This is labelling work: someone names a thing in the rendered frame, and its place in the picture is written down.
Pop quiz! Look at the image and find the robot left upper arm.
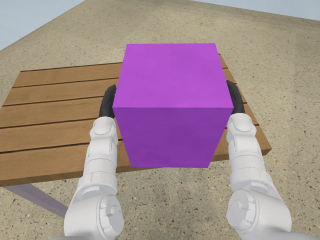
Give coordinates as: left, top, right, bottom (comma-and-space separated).
49, 193, 124, 240

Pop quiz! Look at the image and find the table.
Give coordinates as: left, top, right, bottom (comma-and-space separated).
0, 53, 272, 218

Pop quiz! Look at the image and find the right robot forearm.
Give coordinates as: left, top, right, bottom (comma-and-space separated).
226, 113, 292, 227

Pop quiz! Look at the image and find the robot right upper arm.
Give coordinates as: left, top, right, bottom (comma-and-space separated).
226, 188, 320, 240

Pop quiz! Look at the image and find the robot left hand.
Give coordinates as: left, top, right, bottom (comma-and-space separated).
98, 84, 117, 119

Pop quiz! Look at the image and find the left robot forearm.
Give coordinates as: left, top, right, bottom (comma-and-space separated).
64, 116, 118, 236

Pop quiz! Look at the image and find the carton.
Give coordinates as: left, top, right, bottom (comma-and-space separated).
112, 43, 234, 168

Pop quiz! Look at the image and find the robot right hand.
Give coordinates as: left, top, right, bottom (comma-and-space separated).
226, 80, 246, 115

